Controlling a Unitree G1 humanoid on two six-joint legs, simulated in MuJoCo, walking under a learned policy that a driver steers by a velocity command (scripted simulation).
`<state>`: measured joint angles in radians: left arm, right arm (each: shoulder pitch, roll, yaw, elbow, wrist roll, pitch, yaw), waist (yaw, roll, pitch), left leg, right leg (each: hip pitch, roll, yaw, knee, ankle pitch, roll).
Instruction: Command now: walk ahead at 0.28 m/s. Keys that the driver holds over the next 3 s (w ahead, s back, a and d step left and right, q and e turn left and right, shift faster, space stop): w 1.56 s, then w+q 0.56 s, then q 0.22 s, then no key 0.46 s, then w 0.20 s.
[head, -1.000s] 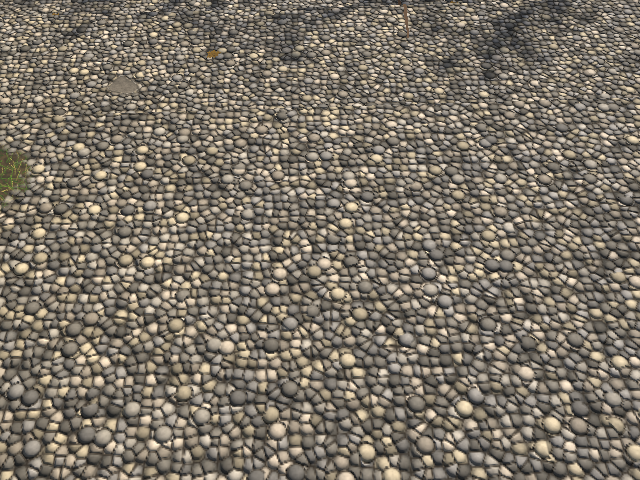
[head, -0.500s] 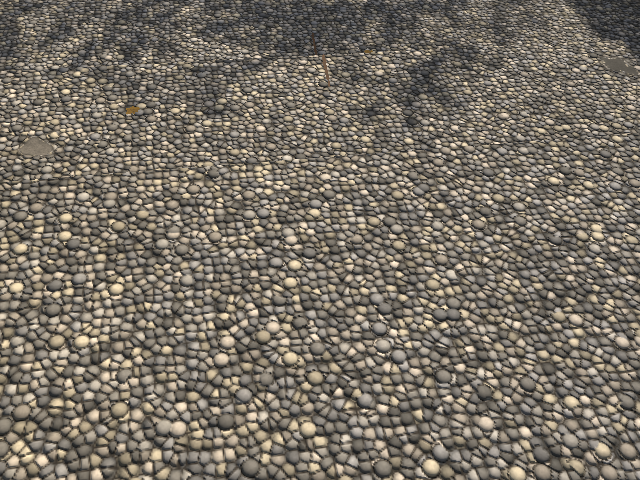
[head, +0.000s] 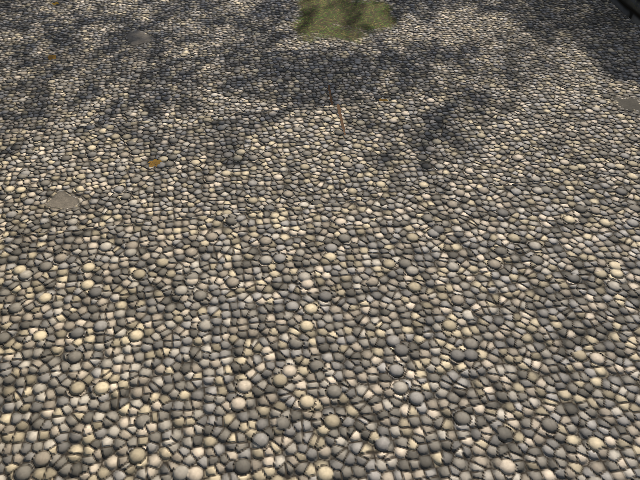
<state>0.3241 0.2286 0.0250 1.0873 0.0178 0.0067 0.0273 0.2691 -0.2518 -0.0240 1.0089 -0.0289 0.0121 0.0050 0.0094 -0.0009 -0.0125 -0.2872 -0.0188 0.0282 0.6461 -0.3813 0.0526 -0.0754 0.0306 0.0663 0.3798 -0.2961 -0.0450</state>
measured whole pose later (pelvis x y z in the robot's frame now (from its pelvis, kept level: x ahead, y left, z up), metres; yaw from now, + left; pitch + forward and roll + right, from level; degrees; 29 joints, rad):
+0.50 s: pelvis +0.19 +0.03 -0.01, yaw +0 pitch +1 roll +0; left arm 0.00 0.21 0.02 0.91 0.02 -0.03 -0.04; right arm 0.50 -0.16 -0.01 1.09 -0.02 -0.09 -0.01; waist -0.06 -0.02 0.05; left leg 0.15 -0.06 0.03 0.15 -0.32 0.06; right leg -0.59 -0.04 -0.09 0.65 -0.09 -0.06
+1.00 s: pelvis +0.47 +0.00 +0.00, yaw +0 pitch +0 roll -1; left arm 0.46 0.17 0.02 1.07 0.01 -0.10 0.00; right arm 0.06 -0.21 -0.03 0.91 -0.02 -0.03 0.03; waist 0.05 0.04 0.04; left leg -0.64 0.10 0.04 0.72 -0.01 0.03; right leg 0.06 0.11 -0.08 0.16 -0.23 -0.10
